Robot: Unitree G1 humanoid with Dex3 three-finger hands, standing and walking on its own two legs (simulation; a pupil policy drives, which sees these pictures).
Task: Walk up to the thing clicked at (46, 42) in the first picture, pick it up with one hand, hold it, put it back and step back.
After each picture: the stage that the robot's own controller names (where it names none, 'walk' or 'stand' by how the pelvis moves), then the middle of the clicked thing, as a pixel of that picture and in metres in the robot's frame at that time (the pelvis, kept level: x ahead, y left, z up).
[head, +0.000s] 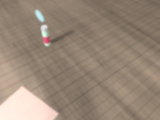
stand; (46, 35) +1.43 +0.39 -0.65
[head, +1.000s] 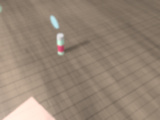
walk; (60, 44) +1.32 +0.14 -0.63
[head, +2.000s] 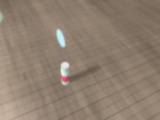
walk; (65, 73) +0.86 +0.10 -0.64
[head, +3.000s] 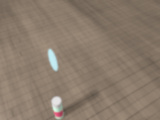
walk; (58, 108) +0.56 +0.17 -0.64
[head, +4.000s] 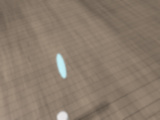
stand; out of the picture +0.43 +0.17 -0.63
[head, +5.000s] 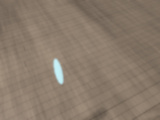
stand; out of the picture +0.39 +0.16 -0.66
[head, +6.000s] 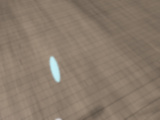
stand; out of the picture +0.38 +0.16 -0.66
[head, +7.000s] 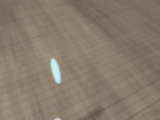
stand; out of the picture +0.40 +0.17 -0.66
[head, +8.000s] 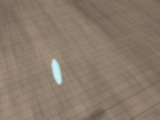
stand; out of the picture +0.39 +0.17 -0.66
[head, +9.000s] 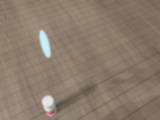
go down; (49, 106) +0.42 +0.17 -0.59
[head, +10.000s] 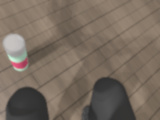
go down; (18, 55) +0.48 +0.20 -0.25
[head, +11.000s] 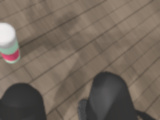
close in; (8, 46) +0.48 +0.21 -0.23
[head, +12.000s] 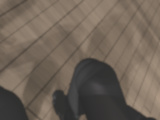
close; out of the picture +0.47 +0.25 -0.17
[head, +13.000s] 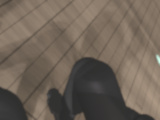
lift; out of the picture +0.47 +0.26 -0.17
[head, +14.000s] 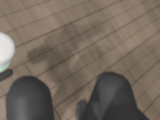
lift; out of the picture +0.36 +0.25 -0.09
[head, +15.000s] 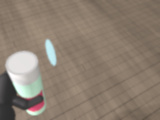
hold; (30, 88) +0.31 +0.16 +0.06
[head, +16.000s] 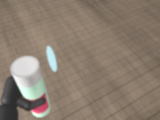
hold; (34, 91) +0.31 +0.16 +0.03
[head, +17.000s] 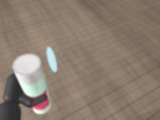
crouch; (35, 88) +0.32 +0.16 +0.03
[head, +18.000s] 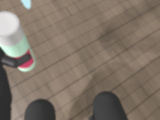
crouch; (17, 48) +0.45 +0.18 -0.04
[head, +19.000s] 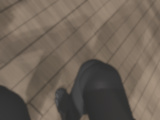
lower; out of the picture +0.47 +0.27 -0.17
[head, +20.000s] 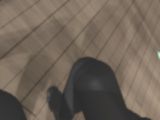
lower; out of the picture +0.47 +0.27 -0.17
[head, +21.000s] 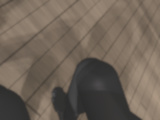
lower; out of the picture +0.46 +0.27 -0.17
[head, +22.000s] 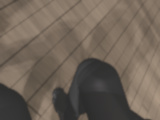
lower; out of the picture +0.45 +0.27 -0.17
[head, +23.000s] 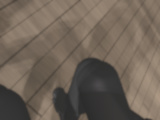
rest; out of the picture +0.45 +0.26 -0.17
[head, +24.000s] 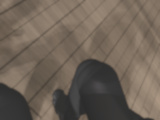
open; out of the picture +0.45 +0.25 -0.17
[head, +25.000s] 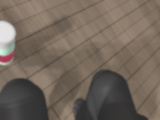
stand; (3, 47) +0.45 +0.22 -0.20
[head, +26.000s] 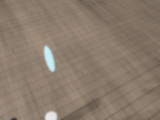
stand; out of the picture +0.40 +0.16 -0.57
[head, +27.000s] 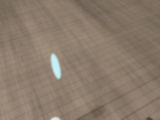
stand; out of the picture +0.40 +0.17 -0.60
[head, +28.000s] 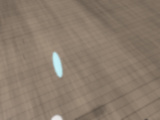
stand; out of the picture +0.40 +0.16 -0.60
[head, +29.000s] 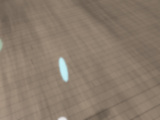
walk; out of the picture +0.42 +0.16 -0.65
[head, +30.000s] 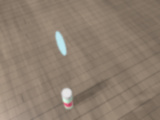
walk; (67, 99) +0.50 +0.12 -0.64
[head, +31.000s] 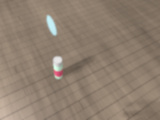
walk; (58, 68) +0.78 +0.13 -0.64
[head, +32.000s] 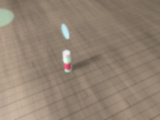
stand; (67, 61) +1.04 +0.18 -0.64
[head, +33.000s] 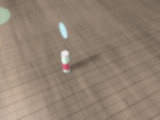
stand; (65, 62) +1.02 +0.16 -0.66
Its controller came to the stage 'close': yes
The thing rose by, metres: 0.69
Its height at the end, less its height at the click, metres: +0.00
